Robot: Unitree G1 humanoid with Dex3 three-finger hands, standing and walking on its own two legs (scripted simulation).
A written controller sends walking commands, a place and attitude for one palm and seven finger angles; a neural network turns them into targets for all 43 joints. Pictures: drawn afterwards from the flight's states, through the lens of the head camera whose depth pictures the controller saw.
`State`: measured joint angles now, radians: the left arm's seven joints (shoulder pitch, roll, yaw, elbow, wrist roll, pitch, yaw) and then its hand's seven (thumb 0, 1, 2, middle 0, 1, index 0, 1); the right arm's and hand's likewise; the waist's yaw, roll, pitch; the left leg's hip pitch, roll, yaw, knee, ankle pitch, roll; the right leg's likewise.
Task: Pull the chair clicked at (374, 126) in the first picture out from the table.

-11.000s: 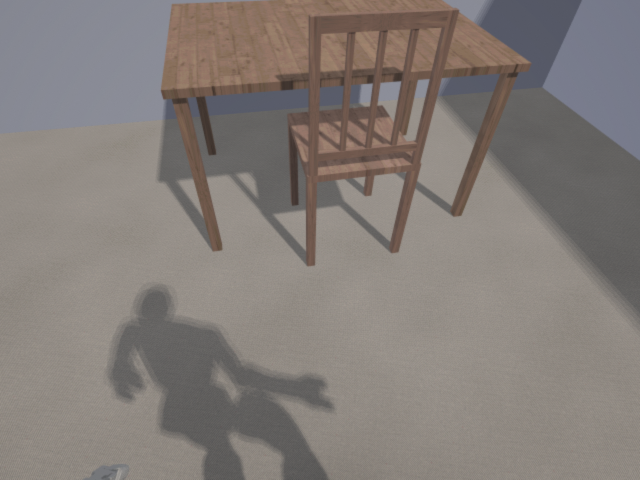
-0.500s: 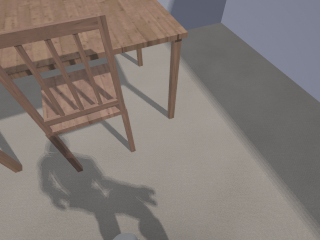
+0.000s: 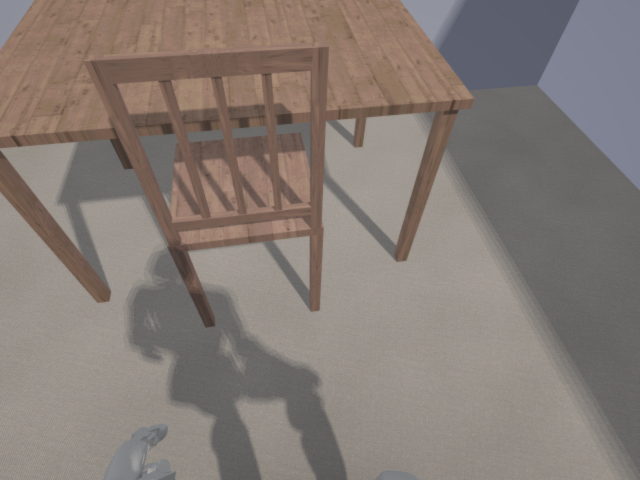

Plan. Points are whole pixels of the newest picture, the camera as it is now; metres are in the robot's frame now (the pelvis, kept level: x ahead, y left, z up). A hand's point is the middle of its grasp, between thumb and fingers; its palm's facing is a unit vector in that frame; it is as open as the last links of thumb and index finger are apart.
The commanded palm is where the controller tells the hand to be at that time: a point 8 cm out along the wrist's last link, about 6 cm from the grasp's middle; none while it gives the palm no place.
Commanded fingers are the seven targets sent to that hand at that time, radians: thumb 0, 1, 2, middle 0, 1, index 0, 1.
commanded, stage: turn to face it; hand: left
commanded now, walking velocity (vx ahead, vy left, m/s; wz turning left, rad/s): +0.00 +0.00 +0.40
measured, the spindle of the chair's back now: (231, 155) +0.71 +0.20 -0.05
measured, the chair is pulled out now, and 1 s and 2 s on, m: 0.00 0.00 0.00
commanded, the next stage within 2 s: take the last steps up to it in 0.26 s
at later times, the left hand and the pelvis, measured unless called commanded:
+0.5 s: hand out of the picture -0.02 +0.15 -0.16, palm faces +0.27 -0.93 -0.25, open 7.4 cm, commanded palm none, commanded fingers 0.00 0.90 0.90 -0.20 -0.30 -0.20 -0.30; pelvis -0.01 -0.04 +0.00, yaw +13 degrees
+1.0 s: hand out of the picture +0.12 +0.19 -0.18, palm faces +0.23 -0.95 -0.19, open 7.4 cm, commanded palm none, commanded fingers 0.00 0.90 0.90 -0.20 -0.30 -0.20 -0.30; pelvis +0.11 +0.00 -0.01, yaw +13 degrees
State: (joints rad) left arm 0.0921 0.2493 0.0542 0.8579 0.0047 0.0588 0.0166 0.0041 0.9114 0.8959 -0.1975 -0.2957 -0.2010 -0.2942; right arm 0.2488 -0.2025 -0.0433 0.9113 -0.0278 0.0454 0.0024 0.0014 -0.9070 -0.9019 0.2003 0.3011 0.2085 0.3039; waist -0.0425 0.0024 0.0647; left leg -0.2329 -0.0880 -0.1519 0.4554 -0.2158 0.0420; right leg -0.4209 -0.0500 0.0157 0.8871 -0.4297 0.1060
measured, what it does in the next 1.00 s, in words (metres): walks ahead: right foot, then left foot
